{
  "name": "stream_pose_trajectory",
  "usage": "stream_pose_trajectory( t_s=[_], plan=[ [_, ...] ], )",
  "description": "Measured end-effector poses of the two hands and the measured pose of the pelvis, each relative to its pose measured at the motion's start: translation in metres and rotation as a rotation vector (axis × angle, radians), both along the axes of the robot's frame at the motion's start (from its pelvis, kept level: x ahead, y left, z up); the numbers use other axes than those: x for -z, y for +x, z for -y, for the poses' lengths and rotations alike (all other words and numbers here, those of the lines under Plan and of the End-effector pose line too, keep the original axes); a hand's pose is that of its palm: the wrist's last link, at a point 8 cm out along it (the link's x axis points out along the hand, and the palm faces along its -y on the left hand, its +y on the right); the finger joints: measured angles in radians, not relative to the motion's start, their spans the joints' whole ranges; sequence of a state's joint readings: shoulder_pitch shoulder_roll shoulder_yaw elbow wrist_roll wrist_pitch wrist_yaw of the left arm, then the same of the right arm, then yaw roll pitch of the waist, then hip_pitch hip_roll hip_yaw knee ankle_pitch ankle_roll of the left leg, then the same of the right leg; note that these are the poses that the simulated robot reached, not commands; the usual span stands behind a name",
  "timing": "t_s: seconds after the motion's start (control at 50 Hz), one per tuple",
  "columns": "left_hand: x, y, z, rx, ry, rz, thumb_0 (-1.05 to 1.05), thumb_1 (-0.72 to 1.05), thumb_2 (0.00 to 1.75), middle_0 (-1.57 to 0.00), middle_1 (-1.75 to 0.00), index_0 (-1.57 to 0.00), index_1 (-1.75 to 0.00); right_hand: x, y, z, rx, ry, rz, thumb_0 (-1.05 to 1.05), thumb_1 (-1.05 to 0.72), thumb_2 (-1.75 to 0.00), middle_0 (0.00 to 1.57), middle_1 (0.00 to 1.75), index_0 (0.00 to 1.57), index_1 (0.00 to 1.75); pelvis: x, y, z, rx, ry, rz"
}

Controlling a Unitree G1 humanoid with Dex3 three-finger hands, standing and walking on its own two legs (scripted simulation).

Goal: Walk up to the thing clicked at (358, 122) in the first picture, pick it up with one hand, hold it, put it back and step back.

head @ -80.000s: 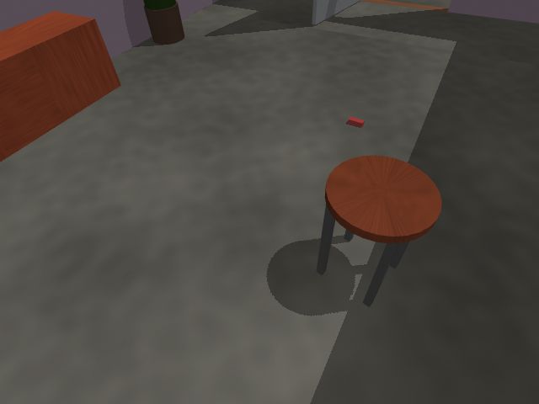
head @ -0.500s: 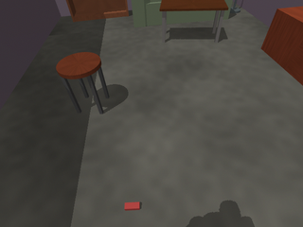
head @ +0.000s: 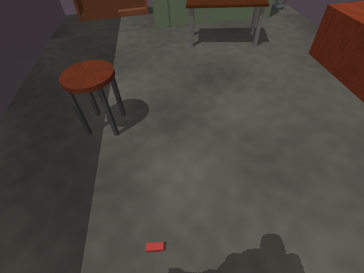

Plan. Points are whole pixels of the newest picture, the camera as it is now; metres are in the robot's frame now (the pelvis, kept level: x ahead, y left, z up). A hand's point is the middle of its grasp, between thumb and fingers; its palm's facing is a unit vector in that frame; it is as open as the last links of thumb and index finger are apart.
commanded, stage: stand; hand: left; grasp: from above
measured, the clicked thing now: (155, 247) +0.41 +0.20 -0.77
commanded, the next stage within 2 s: step back in 0.86 s
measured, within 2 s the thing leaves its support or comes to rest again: neither
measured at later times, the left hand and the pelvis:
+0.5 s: hand out of the picture +0.08 +0.25 -0.16, palm faces +0.00 -0.94 -0.34, open 7.4 cm; pelvis +0.00 +0.00 +0.00, yaw +0 degrees
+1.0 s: hand out of the picture +0.08 +0.26 -0.16, palm faces -0.02 -0.93 -0.36, open 7.4 cm; pelvis -0.02 +0.00 -0.01, yaw -1 degrees
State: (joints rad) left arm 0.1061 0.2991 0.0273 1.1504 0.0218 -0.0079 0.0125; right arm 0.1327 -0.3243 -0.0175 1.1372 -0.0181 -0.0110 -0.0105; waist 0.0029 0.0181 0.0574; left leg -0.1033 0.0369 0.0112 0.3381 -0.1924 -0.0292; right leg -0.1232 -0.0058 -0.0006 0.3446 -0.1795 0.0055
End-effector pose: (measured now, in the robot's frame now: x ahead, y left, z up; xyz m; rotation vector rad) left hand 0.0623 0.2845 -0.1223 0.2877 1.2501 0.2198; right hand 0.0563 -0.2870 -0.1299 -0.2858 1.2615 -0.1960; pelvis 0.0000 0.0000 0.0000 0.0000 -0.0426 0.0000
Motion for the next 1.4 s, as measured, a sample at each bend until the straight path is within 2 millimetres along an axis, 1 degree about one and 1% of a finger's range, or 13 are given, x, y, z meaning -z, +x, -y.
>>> stream_pose_trajectory(
  t_s=[0.14, 0.3, 0.86, 0.92, 1.0, 1.06, 1.1, 1.16, 1.22, 1.3, 1.4],
  plan=[
    [-0.002, 0.011, -0.002, 0.011, 0.006, 0.020, 0.00, 0.91, 0.90, -0.20, -0.30, -0.20, -0.30, -0.001, 0.006, 0.002, 0.001, -0.002, 0.012, 0.00, -0.90, -0.90, 0.20, 0.30, 0.20, 0.30, 0.000, 0.002, 0.000, 0.002, 0.000, -0.001],
    [-0.004, 0.015, -0.003, 0.018, 0.009, 0.029, 0.00, 0.91, 0.90, -0.21, -0.30, -0.20, -0.30, -0.003, 0.009, 0.003, 0.000, -0.002, 0.020, 0.00, -0.90, -0.90, 0.20, 0.30, 0.20, 0.30, -0.001, 0.003, 0.000, 0.005, 0.001, -0.002],
    [-0.003, 0.005, -0.005, 0.030, 0.012, 0.000, 0.00, 0.91, 0.90, -0.20, -0.30, -0.20, -0.30, -0.004, 0.003, 0.006, 0.010, -0.002, 0.006, 0.00, -0.90, -0.90, 0.20, 0.30, 0.20, 0.30, -0.001, 0.003, 0.002, 0.012, 0.002, -0.004],
    [-0.002, 0.007, -0.009, 0.023, 0.014, 0.009, 0.00, 0.90, 0.90, -0.21, -0.30, -0.20, -0.30, -0.003, 0.004, 0.010, 0.022, -0.004, 0.012, 0.00, -0.90, -0.90, 0.20, 0.30, 0.20, 0.30, 0.002, -0.003, 0.001, 0.012, -0.002, -0.012],
    [0.000, 0.009, -0.020, 0.038, 0.035, 0.028, 0.00, 0.90, 0.90, -0.21, -0.30, -0.20, -0.30, -0.003, 0.002, 0.017, 0.026, -0.032, 0.025, 0.00, -0.90, -0.90, 0.20, 0.30, 0.20, 0.30, 0.008, -0.019, -0.004, 0.010, -0.006, -0.017],
    [0.002, 0.011, -0.033, 0.072, 0.051, 0.041, 0.00, 0.90, 0.90, -0.21, -0.30, -0.20, -0.30, -0.007, -0.005, 0.018, 0.028, -0.062, 0.026, 0.00, -0.90, -0.90, 0.20, 0.30, 0.20, 0.30, 0.012, -0.031, -0.013, 0.018, 0.007, -0.022],
    [0.006, 0.015, -0.044, 0.093, 0.058, 0.057, 0.00, 0.90, 0.90, -0.21, -0.30, -0.20, -0.30, -0.010, -0.013, 0.015, 0.028, -0.083, 0.029, 0.00, -0.90, -0.90, 0.20, 0.30, 0.20, 0.30, 0.015, -0.039, -0.022, 0.017, 0.008, -0.029],
    [0.018, 0.023, -0.060, 0.108, 0.052, 0.095, 0.00, 0.90, 0.90, -0.21, -0.30, -0.20, -0.30, -0.010, -0.032, 0.009, 0.015, -0.127, 0.023, 0.00, -0.90, -0.90, 0.20, 0.30, 0.20, 0.30, 0.026, -0.049, -0.036, 0.011, -0.006, -0.036],
    [0.023, 0.023, -0.067, 0.104, 0.050, 0.114, 0.00, 0.91, 0.90, -0.20, -0.30, -0.20, -0.30, -0.013, -0.054, -0.004, 0.005, -0.136, -0.012, 0.00, -0.90, -0.90, 0.20, 0.30, 0.20, 0.30, 0.025, -0.063, -0.042, 0.017, -0.005, -0.018],
    [0.021, 0.010, -0.066, 0.117, 0.032, 0.096, 0.00, 0.91, 0.90, -0.20, -0.30, -0.20, -0.30, -0.021, -0.077, -0.017, 0.024, -0.134, -0.023, 0.00, -0.90, -0.90, 0.20, 0.30, 0.20, 0.30, 0.016, -0.075, -0.047, 0.028, -0.019, -0.023],
    [0.020, -0.021, -0.064, 0.146, 0.027, 0.050, 0.00, 0.91, 0.90, -0.20, -0.30, -0.20, -0.30, -0.021, -0.091, -0.024, 0.043, -0.125, 0.033, 0.00, -0.90, -0.90, 0.20, 0.30, 0.20, 0.30, 0.014, -0.091, -0.050, 0.059, -0.027, -0.020]
  ],
)
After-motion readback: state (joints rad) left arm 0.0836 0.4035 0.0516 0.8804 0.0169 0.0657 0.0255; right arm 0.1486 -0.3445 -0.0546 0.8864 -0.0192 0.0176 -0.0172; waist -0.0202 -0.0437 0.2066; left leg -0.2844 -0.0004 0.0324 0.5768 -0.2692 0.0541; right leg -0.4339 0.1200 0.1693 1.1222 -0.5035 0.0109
